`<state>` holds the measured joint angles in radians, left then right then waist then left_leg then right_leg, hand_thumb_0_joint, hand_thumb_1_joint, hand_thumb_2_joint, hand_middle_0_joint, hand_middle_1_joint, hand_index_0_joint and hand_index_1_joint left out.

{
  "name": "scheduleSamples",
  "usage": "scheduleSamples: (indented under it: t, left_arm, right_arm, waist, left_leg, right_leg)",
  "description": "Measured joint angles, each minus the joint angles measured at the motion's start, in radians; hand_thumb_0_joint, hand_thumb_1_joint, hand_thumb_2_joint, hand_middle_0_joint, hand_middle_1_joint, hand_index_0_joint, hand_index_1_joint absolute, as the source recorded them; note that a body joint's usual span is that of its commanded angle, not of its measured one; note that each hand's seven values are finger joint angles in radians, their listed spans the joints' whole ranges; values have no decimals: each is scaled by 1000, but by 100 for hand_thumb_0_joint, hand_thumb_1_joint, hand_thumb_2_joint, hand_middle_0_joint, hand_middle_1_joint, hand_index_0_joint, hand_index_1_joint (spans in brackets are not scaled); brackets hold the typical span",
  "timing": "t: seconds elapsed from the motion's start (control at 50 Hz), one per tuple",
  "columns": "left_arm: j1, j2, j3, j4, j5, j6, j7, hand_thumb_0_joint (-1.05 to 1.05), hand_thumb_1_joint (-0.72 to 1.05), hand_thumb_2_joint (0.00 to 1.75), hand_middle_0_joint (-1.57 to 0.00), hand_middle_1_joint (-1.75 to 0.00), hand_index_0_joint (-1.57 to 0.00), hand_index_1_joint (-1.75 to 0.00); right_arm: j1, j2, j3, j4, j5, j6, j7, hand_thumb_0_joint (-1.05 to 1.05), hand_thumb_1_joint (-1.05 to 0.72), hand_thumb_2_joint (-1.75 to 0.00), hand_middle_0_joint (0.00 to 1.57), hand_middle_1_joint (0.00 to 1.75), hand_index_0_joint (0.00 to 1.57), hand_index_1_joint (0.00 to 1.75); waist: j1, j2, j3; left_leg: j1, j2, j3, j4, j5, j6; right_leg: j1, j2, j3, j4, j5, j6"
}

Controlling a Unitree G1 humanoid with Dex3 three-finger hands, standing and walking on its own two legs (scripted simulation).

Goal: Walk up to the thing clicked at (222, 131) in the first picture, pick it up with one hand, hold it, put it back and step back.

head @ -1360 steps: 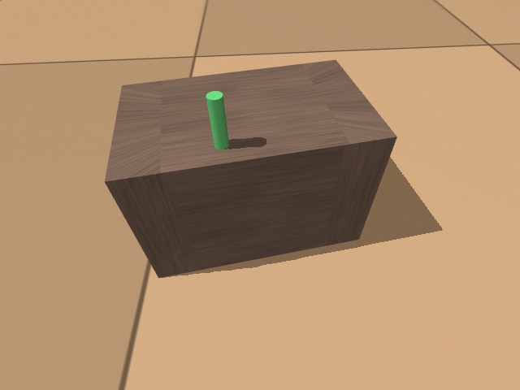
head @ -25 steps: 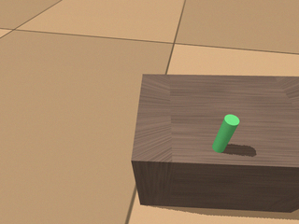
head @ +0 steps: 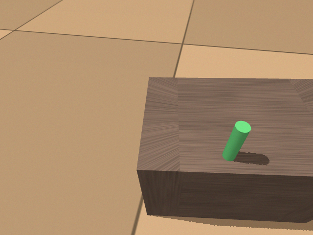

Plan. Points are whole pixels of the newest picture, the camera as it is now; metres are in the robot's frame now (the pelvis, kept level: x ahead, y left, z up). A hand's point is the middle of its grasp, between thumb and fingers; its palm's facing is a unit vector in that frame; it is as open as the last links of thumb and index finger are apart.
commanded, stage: stand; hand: right
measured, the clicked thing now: (235, 142) +0.44 -0.23 -0.09
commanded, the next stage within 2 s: step back in 0.82 s
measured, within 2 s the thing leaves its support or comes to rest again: neither
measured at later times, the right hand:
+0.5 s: hand out of the picture +0.08 -0.25 -0.16, palm faces -0.04 +0.94 -0.34, open 7.4 cm
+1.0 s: hand out of the picture +0.06 -0.26 -0.17, palm faces -0.04 +0.93 -0.37, open 7.4 cm
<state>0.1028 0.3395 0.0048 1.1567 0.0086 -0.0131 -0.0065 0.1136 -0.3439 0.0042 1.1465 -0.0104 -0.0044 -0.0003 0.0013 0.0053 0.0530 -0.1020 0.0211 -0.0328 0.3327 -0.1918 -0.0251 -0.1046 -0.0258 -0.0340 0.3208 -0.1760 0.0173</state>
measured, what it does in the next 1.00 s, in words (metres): stands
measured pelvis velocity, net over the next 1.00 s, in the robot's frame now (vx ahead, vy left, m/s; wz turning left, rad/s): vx -0.03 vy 0.01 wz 0.01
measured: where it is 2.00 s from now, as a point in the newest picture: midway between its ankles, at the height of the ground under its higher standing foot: outside the picture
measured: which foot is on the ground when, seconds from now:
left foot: down 0.00-0.94, up 0.96-1.00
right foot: down 0.00-1.00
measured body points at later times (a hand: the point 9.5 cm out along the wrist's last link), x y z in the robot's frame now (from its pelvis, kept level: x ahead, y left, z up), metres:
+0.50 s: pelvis +0.00 +0.00 +0.00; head +0.01 +0.00 +0.45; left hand +0.07 +0.30 -0.13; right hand +0.08 -0.30 -0.14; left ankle +0.00 +0.14 -0.75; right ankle +0.00 -0.13 -0.75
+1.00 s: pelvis -0.03 +0.01 -0.01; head +0.02 +0.01 +0.43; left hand +0.06 +0.32 -0.14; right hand +0.06 -0.31 -0.14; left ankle -0.03 +0.13 -0.73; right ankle +0.00 -0.13 -0.75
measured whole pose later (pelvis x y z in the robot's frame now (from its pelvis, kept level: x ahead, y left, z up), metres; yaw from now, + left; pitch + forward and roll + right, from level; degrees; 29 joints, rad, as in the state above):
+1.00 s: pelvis -0.03 +0.01 -0.01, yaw +0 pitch -2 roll -1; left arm 0.08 0.35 0.06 1.02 0.01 0.02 0.00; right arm 0.08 -0.39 -0.04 1.03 0.00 0.04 0.01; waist 0.01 0.01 0.16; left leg -0.31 -0.02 -0.05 0.75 -0.40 0.03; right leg -0.23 -0.04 -0.03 0.47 -0.21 0.01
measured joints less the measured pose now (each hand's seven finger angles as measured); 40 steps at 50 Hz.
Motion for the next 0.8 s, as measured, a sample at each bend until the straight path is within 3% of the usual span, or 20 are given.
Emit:
scheduleSamples:
  t: [0.8]
  left_arm:
    - [10, 7, 1, -17, -1, 2, -1, 0, 90, 90, -21, -30, -20, -30]
  right_arm:
    - [2, -3, 0, -12, 2, 0, 2, 0, -90, -90, 21, 30, 20, 30]
  waist:
    - [4, 2, -2]
  left_leg:
    - [6, 1, -11, -10, 7, -5]
  right_leg:
    - [6, 1, -11, -2, -2, -5]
